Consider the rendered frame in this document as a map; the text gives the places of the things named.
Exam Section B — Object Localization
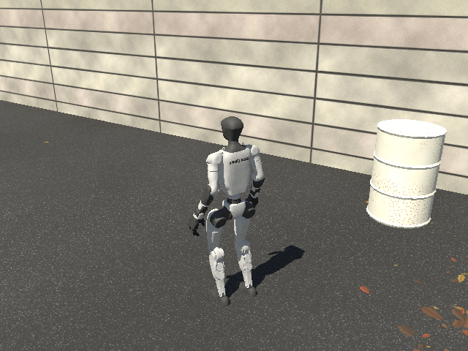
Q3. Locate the robot left upper arm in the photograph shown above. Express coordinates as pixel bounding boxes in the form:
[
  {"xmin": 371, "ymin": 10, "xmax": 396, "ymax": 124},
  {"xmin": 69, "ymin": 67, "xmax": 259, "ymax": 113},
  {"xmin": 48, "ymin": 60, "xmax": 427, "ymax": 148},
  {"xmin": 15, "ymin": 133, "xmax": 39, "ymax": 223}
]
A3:
[{"xmin": 206, "ymin": 151, "xmax": 223, "ymax": 195}]

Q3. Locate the right robot thigh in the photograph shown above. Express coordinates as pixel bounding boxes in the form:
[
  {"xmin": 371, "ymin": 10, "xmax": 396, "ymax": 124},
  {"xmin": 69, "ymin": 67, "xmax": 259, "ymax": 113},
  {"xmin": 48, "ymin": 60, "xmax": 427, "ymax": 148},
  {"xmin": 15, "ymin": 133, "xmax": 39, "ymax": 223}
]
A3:
[{"xmin": 234, "ymin": 201, "xmax": 255, "ymax": 254}]

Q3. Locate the right robot forearm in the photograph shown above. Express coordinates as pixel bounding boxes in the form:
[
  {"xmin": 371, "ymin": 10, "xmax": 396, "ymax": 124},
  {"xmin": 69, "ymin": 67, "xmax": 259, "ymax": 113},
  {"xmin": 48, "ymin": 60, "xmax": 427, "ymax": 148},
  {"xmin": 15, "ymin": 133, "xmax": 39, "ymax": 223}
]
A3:
[{"xmin": 250, "ymin": 178, "xmax": 265, "ymax": 198}]

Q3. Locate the robot left foot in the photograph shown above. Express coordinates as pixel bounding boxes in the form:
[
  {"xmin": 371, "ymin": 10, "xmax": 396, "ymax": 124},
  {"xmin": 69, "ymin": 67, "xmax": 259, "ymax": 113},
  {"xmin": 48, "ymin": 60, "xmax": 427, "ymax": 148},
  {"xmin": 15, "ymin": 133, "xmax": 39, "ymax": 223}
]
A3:
[{"xmin": 211, "ymin": 288, "xmax": 230, "ymax": 306}]

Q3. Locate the robot right hand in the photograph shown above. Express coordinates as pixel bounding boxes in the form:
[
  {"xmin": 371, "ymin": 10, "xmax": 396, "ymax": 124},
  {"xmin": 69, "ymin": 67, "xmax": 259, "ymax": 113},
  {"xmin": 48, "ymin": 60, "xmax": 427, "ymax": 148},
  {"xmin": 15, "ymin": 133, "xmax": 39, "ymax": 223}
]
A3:
[{"xmin": 245, "ymin": 194, "xmax": 258, "ymax": 208}]

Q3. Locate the left robot forearm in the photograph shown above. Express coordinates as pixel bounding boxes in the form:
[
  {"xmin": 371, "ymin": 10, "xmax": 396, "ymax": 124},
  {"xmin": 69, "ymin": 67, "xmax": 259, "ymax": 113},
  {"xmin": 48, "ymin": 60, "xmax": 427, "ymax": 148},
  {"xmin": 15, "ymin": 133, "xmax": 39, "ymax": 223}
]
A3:
[{"xmin": 193, "ymin": 185, "xmax": 214, "ymax": 219}]

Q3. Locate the robot left hand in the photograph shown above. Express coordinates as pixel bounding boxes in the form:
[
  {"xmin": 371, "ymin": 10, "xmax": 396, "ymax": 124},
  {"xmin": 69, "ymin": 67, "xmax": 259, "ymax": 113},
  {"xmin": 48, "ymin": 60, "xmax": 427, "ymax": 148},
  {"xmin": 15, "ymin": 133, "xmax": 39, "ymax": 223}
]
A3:
[{"xmin": 188, "ymin": 215, "xmax": 205, "ymax": 236}]

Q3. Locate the robot right upper arm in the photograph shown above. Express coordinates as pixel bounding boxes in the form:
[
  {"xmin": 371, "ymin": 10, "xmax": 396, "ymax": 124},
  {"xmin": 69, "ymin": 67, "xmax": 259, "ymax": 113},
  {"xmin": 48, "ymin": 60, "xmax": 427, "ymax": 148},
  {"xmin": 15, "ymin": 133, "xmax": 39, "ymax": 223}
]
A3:
[{"xmin": 245, "ymin": 145, "xmax": 265, "ymax": 181}]

